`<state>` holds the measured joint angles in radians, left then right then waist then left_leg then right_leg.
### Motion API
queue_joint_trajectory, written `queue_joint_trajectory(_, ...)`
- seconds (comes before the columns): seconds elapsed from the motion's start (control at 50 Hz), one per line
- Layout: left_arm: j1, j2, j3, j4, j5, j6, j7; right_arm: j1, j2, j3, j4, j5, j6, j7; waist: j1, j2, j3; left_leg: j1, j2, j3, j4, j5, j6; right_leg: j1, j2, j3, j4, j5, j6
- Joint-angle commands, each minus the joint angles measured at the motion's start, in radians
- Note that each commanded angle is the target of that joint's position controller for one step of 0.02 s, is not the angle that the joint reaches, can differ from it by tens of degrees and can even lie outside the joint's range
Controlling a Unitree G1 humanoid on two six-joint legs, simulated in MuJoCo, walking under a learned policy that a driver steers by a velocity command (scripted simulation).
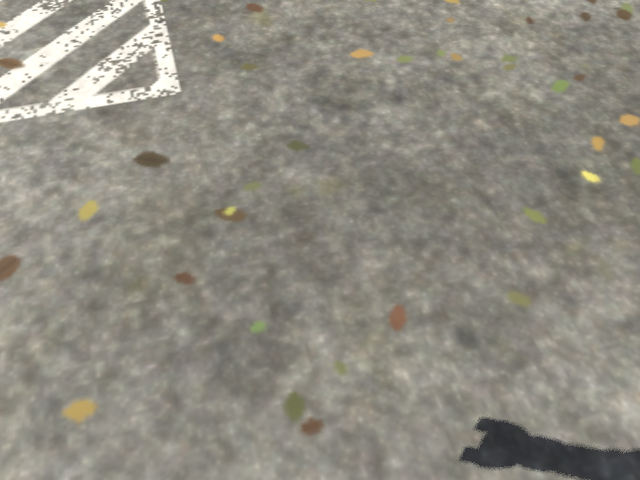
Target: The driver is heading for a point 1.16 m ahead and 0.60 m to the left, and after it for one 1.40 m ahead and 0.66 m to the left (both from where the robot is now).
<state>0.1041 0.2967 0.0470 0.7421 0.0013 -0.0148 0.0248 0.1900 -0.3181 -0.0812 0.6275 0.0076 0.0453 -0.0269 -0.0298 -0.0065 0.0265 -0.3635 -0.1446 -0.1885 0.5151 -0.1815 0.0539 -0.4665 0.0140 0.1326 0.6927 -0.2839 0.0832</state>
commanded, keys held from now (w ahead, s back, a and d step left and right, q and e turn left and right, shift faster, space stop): q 0.30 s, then w+q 0.70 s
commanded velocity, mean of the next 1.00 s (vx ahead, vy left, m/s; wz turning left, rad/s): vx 0.25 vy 0.00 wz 0.60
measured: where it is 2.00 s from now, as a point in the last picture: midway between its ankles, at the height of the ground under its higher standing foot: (107, 411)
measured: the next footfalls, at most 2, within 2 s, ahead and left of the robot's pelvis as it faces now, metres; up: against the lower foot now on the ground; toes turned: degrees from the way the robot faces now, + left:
right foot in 0.06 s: +0.09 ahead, -0.14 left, +0.00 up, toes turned +8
left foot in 0.48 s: +0.01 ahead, +0.11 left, +0.00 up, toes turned +19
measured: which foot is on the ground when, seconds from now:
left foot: down 0.00-0.06, up 0.08-0.46, down 0.48-0.92, up 0.94-1.00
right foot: up 0.00-0.04, down 0.06-0.46, up 0.48-0.88, down 0.90-1.00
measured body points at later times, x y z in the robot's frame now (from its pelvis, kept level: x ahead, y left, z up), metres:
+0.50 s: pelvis +0.03 +0.01 -0.01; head +0.05 +0.04 +0.44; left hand +0.06 +0.33 -0.12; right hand +0.26 -0.21 -0.09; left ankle -0.02 +0.10 -0.74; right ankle +0.05 -0.14 -0.72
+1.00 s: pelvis +0.24 +0.08 -0.01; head +0.27 +0.10 +0.44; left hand +0.27 +0.41 -0.09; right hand +0.44 -0.14 -0.12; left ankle +0.03 +0.10 -0.65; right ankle +0.36 +0.02 -0.73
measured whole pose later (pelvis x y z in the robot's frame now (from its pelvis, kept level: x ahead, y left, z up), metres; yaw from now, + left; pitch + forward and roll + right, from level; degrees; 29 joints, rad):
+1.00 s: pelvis +0.24 +0.08 -0.01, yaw +36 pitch +2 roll -2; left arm 0.07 0.28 0.06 0.70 0.00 -0.11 -0.03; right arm 0.40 -0.31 -0.06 0.72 0.04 -0.02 -0.03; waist -0.06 0.03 0.03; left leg -0.26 -0.03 -0.16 1.09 -0.48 0.02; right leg -0.40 0.03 -0.03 0.54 -0.18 -0.02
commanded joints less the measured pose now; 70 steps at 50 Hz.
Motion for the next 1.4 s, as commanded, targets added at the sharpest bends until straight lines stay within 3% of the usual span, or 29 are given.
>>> queue_joint_trajectory(0.02, 0.037, 0.11, 0.038, -0.058, -0.005, -0.033, -0.009, -0.039, -0.136, -0.035, -0.078, 0.011, -0.003, -0.004, 0.046, 0.175, -0.14, 0.14, 0.234, -0.304, -0.063, 0.201, 0.125, 0.134, 0.015, -0.027, -0.217, 0.065, -0.032)
queue_joint_trajectory(0.04, 0.067, 0.132, 0.047, -0.049, 0.0, -0.037, -0.01, -0.033, -0.117, -0.029, -0.081, 0.017, 0.0, -0.006, 0.055, 0.151, -0.14, 0.101, 0.196, -0.285, -0.014, 0.132, 0.086, 0.23, -0.038, -0.009, -0.325, 0.178, -0.058)
queue_joint_trajectory(0.06, 0.068, 0.2, 0.062, -0.061, 0.016, -0.031, -0.004, 0.024, -0.063, -0.014, -0.081, 0.005, 0.0, -0.004, 0.016, -0.033, -0.171, 0.002, 0.105, -0.164, 0.17, -0.175, 0.027, 0.349, -0.249, 0.16, -0.352, 0.313, -0.138)
queue_joint_trajectory(0.08, 0.064, 0.246, 0.073, -0.048, 0.047, -0.017, -0.004, 0.026, -0.088, -0.022, -0.115, 0.011, -0.008, -0.001, -0.01, -0.296, -0.109, -0.214, -0.033, 0.027, 0.348, -0.466, -0.033, 0.36, -0.401, 0.382, -0.381, 0.512, -0.313)
queue_joint_trajectory(0.1, 0.049, 0.191, 0.063, -0.069, 0.041, -0.017, -0.003, 0.05, -0.173, -0.046, -0.095, -0.006, -0.017, 0.001, 0.008, -0.227, -0.12, -0.247, 0.044, 0.022, 0.563, -0.461, -0.078, 0.35, -0.445, 0.398, -0.37, 0.534, -0.372)
queue_joint_trajectory(0.12, 0.017, 0.138, 0.049, -0.082, 0.031, -0.015, 0.002, 0.053, -0.199, -0.06, -0.069, 0.006, -0.011, 0.003, 0.006, -0.149, -0.111, -0.243, 0.064, 0.026, 0.64, -0.391, -0.096, 0.338, -0.381, 0.279, -0.346, 0.514, -0.335)
queue_joint_trajectory(0.16, -0.023, 0.109, 0.041, -0.09, 0.006, -0.007, 0.008, 0.06, -0.156, -0.055, -0.046, 0.008, 0.013, -0.004, 0.003, -0.11, -0.079, -0.27, 0.084, 0.053, 0.711, -0.291, -0.132, 0.341, -0.29, 0.134, -0.328, 0.465, -0.272)
queue_joint_trajectory(0.3, 0.024, 0.164, 0.063, -0.074, 0.011, 0.025, 0.017, -0.058, -0.065, -0.017, -0.112, 0.014, 0.016, 0.019, 0.071, -0.186, -0.104, -0.16, 0.16, 0.175, 0.398, -0.223, -0.153, 0.399, -0.287, -0.031, -0.35, 0.474, -0.298)
queue_joint_trajectory(0.36, 0.042, 0.196, 0.077, -0.066, -0.009, 0.022, 0.001, -0.056, -0.076, -0.016, -0.117, 0.016, 0.019, 0.034, 0.085, -0.193, -0.103, -0.053, 0.162, 0.232, 0.256, -0.214, -0.112, 0.338, -0.304, -0.041, -0.411, 0.111, -0.288)
queue_joint_trajectory(0.44, 0.026, 0.18, 0.073, -0.047, -0.036, 0.005, -0.015, 0.079, -0.082, -0.029, -0.054, 0.017, 0.004, 0.048, 0.007, -0.141, -0.07, 0.205, 0.121, 0.294, -0.023, -0.116, -0.013, 0.188, -0.284, -0.1, -0.344, -0.15, -0.225)
queue_joint_trajectory(0.46, 0.04, 0.126, 0.058, -0.037, -0.027, 0.001, -0.02, 0.182, -0.101, -0.042, -0.011, 0.024, -0.002, 0.042, -0.026, -0.058, -0.095, 0.365, 0.126, 0.244, -0.068, -0.143, 0.02, 0.082, -0.237, -0.17, -0.195, -0.198, -0.178)
queue_joint_trajectory(0.48, -0.001, 0.041, 0.031, -0.067, 0.008, -0.007, -0.032, 0.291, -0.187, -0.065, 0.006, 0.025, -0.012, 0.028, -0.061, 0.208, -0.095, 0.511, 0.359, -0.113, -0.166, -0.186, 0.109, -0.166, -0.129, -0.287, 0.209, -0.31, -0.084)
queue_joint_trajectory(0.5, -0.087, 0.059, 0.036, -0.147, 0.001, -0.032, -0.03, 0.284, -0.282, -0.073, -0.026, 0.004, -0.045, 0.039, -0.068, 0.306, -0.059, 0.487, 0.521, -0.548, -0.292, -0.375, 0.305, -0.446, 0.005, -0.155, 0.38, -0.368, -0.059)
queue_joint_trajectory(0.54, -0.116, 0.159, 0.064, -0.141, -0.034, -0.068, -0.041, 0.2, -0.15, -0.033, -0.028, -0.005, -0.088, 0.039, -0.04, 0.189, 0.04, 0.414, 0.475, -0.427, -0.348, -0.438, 0.262, -0.472, -0.084, -0.057, 0.416, -0.171, -0.099)
queue_joint_trajectory(0.56, -0.085, 0.154, 0.066, -0.111, -0.017, -0.076, -0.041, 0.168, -0.125, -0.023, -0.035, 0.002, -0.093, 0.033, -0.018, 0.147, 0.046, 0.393, 0.427, -0.337, -0.336, -0.346, 0.224, -0.434, -0.102, -0.063, 0.382, -0.085, -0.094)
queue_joint_trajectory(0.6, -0.075, 0.141, 0.066, -0.096, 0.008, -0.089, -0.044, 0.152, -0.113, -0.013, -0.035, 0.001, -0.091, 0.018, 0.0, 0.143, 0.037, 0.361, 0.36, -0.221, -0.343, -0.139, 0.185, -0.35, -0.091, -0.077, 0.282, 0.058, -0.068)
queue_joint_trajectory(0.74, -0.207, 0.063, 0.031, -0.121, -0.01, -0.094, -0.064, 0.239, -0.15, -0.028, 0.018, 0.014, -0.089, -0.007, -0.046, 0.133, 0.046, 0.248, 0.296, -0.097, -0.312, 0.054, 0.147, -0.152, -0.008, -0.102, -0.091, 0.296, -0.019)
queue_joint_trajectory(0.86, -0.162, 0.123, 0.049, -0.129, -0.019, -0.112, -0.07, 0.236, -0.158, -0.037, 0.046, 0.022, -0.077, -0.009, -0.004, 0.17, 0.034, 0.278, 0.343, -0.198, -0.212, 0.171, 0.112, 0.022, 0.001, -0.083, -0.192, 0.217, -0.071)
queue_joint_trajectory(0.9, 0.036, 0.176, 0.079, -0.086, -0.01, -0.117, -0.054, 0.205, -0.116, -0.023, 0.031, 0.012, -0.074, -0.004, 0.1, 0.156, -0.1, 0.227, 0.253, -0.145, 0.028, 0.366, 0.06, 0.328, -0.013, -0.094, -0.237, 0.219, -0.13)
queue_joint_trajectory(0.92, 0.215, 0.233, 0.091, -0.073, 0.008, -0.114, -0.044, 0.201, -0.059, 0.0, 0.001, -0.009, -0.073, -0.002, 0.166, 0.046, -0.286, 0.071, 0.18, -0.087, 0.328, 0.189, 0.022, 0.636, -0.192, 0.093, -0.207, 0.11, -0.197)
queue_joint_trajectory(0.94, 0.275, 0.283, 0.098, -0.04, 0.019, -0.102, -0.052, 0.344, 0.027, 0.022, -0.026, 0.026, -0.083, -0.003, 0.081, -0.337, -0.413, -0.275, 0.043, -0.005, 0.658, -0.414, -0.039, 0.902, -0.417, 0.603, -0.349, -0.163, -0.34)
queue_joint_trajectory(0.96, 0.233, 0.179, 0.073, -0.054, -0.001, -0.101, -0.054, 0.33, -0.088, 0.002, 0.007, 0.046, -0.086, -0.003, 0.093, -0.247, -0.311, -0.38, 0.124, -0.03, 0.79, -0.386, -0.046, 0.823, -0.418, 0.65, -0.416, -0.32, -0.32)
queue_joint_trajectory(0.98, 0.179, 0.123, 0.058, -0.061, -0.007, -0.094, -0.045, 0.222, -0.141, -0.013, -0.001, 0.042, -0.085, 0.001, 0.109, -0.163, -0.171, -0.407, 0.166, 0.009, 0.797, -0.292, -0.045, 0.687, -0.382, 0.464, -0.423, -0.265, -0.285)
queue_joint_trajectory(1.02, 0.113, 0.092, 0.048, -0.049, 0.007, -0.085, -0.038, 0.127, -0.122, -0.015, -0.015, 0.017, -0.084, 0.004, 0.078, -0.07, -0.05, -0.341, 0.234, 0.045, 0.728, -0.179, -0.043, 0.464, -0.309, 0.241, -0.451, -0.004, -0.265)
queue_joint_trajectory(1.12, 0.098, 0.103, 0.052, -0.008, -0.001, -0.107, -0.033, 0.08, -0.033, 0.004, -0.045, 0.018, -0.059, 0.018, 0.04, -0.074, 0.018, -0.316, 0.278, 0.076, 0.584, -0.112, -0.051, 0.327, -0.289, 0.023, -0.561, 0.164, -0.294)
queue_joint_trajectory(1.28, 0.181, 0.18, 0.063, 0.055, -0.03, -0.085, -0.038, -0.138, -0.011, 0.031, -0.092, 0.013, -0.096, 0.062, 0.095, -0.036, 0.062, -0.219, 0.231, 0.169, 0.139, 0.157, -0.033, 0.386, -0.266, -0.171, -0.575, 0.293, -0.264)
queue_joint_trajectory(1.34, 0.214, 0.212, 0.069, 0.083, -0.043, -0.062, -0.036, -0.15, -0.048, 0.017, -0.108, 0.007, -0.097, 0.069, 0.067, -0.054, 0.047, -0.166, 0.192, 0.203, 0.062, 0.057, 0.007, 0.49, -0.302, -0.182, -0.489, 0.49, -0.241)
queue_joint_trajectory(1.38, 0.209, 0.203, 0.058, 0.091, -0.041, -0.048, -0.03, 0.06, -0.112, -0.023, -0.048, 0.001, -0.093, 0.062, -0.059, -0.056, -0.091, 0.161, 0.12, 0.26, -0.001, 0.079, 0.054, 0.447, -0.251, -0.255, -0.208, 0.766, -0.193)
queue_joint_trajectory(1.4, 0.217, 0.159, 0.037, 0.078, -0.02, -0.05, -0.025, 0.223, -0.175, -0.051, -0.008, 0.004, -0.085, 0.049, -0.131, -0.016, -0.195, 0.436, 0.184, 0.163, 0.031, 0.094, 0.088, 0.273, -0.207, -0.28, 0.044, 0.607, -0.151)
